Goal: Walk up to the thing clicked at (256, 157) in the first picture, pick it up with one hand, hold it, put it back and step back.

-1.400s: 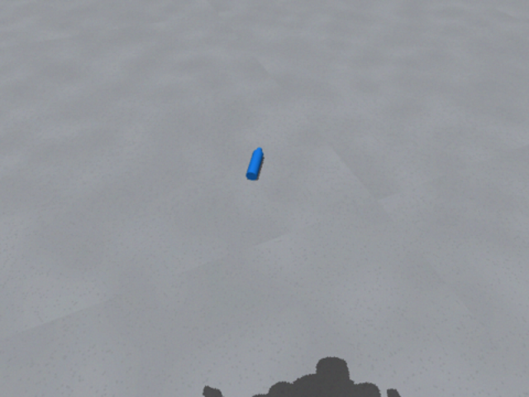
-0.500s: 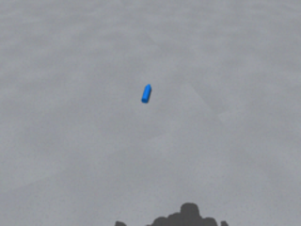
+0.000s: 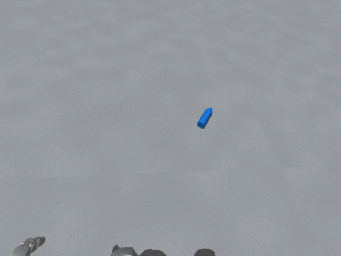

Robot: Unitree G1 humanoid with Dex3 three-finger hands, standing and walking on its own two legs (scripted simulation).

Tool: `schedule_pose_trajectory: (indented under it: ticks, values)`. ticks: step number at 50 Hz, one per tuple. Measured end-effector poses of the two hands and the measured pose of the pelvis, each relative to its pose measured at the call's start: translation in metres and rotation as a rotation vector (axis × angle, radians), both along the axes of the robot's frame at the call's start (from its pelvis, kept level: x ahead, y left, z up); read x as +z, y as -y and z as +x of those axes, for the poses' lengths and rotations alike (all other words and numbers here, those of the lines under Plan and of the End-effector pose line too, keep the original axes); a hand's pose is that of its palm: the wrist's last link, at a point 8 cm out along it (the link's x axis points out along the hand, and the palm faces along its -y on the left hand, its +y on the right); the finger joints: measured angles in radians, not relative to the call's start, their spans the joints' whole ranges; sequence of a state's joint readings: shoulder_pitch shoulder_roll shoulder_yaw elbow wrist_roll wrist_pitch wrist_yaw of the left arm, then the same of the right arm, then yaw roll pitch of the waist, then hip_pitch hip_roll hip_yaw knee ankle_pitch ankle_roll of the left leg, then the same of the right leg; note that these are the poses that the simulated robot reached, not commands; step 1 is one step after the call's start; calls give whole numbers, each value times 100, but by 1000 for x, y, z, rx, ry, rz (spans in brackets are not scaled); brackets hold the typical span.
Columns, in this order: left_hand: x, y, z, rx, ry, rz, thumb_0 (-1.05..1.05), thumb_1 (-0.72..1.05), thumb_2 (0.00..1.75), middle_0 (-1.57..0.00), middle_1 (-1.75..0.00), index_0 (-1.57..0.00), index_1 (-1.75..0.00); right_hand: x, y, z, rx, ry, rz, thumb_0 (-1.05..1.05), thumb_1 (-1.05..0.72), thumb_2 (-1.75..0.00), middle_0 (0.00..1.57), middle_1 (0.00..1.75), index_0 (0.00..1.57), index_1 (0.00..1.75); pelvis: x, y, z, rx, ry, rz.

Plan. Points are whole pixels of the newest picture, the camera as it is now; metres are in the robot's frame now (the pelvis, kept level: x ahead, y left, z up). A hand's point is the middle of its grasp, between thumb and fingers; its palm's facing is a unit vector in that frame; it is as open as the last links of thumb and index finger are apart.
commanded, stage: walk up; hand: left
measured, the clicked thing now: (205, 116) +1.23 -0.29 -0.74
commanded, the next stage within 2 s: none
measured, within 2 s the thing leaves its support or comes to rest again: neither
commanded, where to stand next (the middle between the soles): +1.26 -0.67 m, yaw +65 degrees
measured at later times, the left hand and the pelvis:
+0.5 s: hand (92, 215) +0.23 +0.22 -0.13, palm faces +0.29 -0.87 -0.39, open 7.4 cm; pelvis +0.22 -0.11 -0.02, yaw +19 degrees
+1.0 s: hand (159, 189) +0.34 +0.05 -0.18, palm faces +0.48 -0.82 -0.30, open 7.4 cm; pelvis +0.45 -0.20 -0.03, yaw +35 degrees
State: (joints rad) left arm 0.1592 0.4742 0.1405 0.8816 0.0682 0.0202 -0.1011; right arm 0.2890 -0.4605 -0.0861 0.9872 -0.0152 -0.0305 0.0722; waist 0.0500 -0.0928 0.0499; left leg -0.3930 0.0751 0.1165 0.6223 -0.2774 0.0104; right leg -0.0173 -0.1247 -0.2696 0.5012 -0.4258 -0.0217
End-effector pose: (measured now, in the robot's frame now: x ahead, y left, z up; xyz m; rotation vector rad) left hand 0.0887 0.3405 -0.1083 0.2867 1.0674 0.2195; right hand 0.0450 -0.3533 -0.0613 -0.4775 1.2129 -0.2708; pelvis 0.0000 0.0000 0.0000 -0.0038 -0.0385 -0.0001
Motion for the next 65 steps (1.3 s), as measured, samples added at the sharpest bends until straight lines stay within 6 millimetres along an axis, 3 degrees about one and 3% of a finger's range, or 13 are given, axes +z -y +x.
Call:
schedule_pose_trajectory:
  ticks: [4,9,14,20,27,31,35,39,42,47,55,61,65]
  values:
    - [-19,-14,26,9,-14,7,1,90,90,-20,-30,-20,-30,-1,10,36,0,90,-98,1,-91,-90,21,30,20,30,-21,-9,26,43,26,27]
    - [-5,8,59,13,43,-62,1,91,90,-19,-29,-20,-30,10,0,75,61,58,-77,1,-91,-90,21,30,20,30,-2,3,61,103,23,36]
    - [6,29,73,64,49,-79,1,90,90,-20,-30,-21,-30,12,2,137,168,58,-42,1,-90,-90,21,30,20,30,8,22,101,183,4,23]
    - [12,51,88,173,16,-25,1,90,90,-20,-30,-21,-30,2,32,236,286,82,-25,1,-90,-90,21,30,21,30,2,63,162,259,-20,34]
    - [19,104,117,305,36,93,1,90,90,-20,-30,-21,-30,-35,93,386,410,93,-74,1,-90,-90,21,30,21,30,-25,122,239,374,-28,20]
    - [32,148,106,418,-20,73,0,90,90,-20,-30,-21,-30,-30,80,464,501,107,-27,1,-91,-90,21,30,20,30,-7,137,276,438,-33,27]
    - [33,183,95,518,-104,49,0,90,89,-20,-30,-21,-30,-20,56,526,616,123,39,1,-91,-90,21,30,20,30,4,153,316,489,-39,23]
    - [19,215,95,593,-172,11,1,90,90,-20,-30,-21,-30,-18,36,577,714,107,55,1,-91,-90,21,30,20,30,1,167,354,539,-39,13]
    - [-2,234,108,624,-204,-26,1,90,90,-20,-30,-21,-30,-24,29,609,758,120,48,0,-91,-90,21,30,20,30,-11,171,383,565,-36,15]
    - [-34,255,167,579,-214,-75,1,90,90,-20,-30,-21,-30,-32,57,642,703,161,-4,0,-90,-90,21,30,21,30,-30,186,424,599,-29,49]
    - [-27,260,303,529,1,-28,1,90,89,-20,-30,-21,-30,-25,138,693,711,76,-88,0,-90,-90,21,30,21,30,-32,235,505,675,-32,32]
    - [-19,286,380,579,79,91,0,90,89,-20,-30,-21,-30,-44,213,781,730,20,-156,1,-90,-90,22,30,21,30,-52,292,585,746,-30,-16]
    - [-10,337,397,663,63,79,0,90,89,-20,-30,-21,-30,-47,224,847,725,17,-177,1,-90,-90,21,30,21,30,-42,315,622,797,-23,-3]
